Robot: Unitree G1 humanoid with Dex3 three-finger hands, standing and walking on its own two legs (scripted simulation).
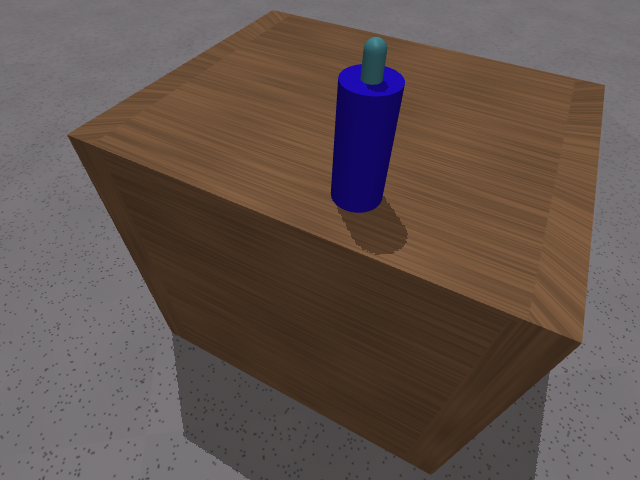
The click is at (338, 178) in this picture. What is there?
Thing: necked bottle
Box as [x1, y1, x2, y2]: [331, 37, 404, 212]
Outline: 379,37 372,37 365,43 361,64 345,68 340,72 338,77 331,197 333,201 341,208 355,212 363,212 370,210 377,206 381,200 404,85 403,77 395,70 384,65 386,45 385,42
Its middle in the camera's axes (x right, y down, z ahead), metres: +0.07 -0.17 +0.58
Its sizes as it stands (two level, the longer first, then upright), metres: 0.088 0.088 0.257
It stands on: a support 0.80 m high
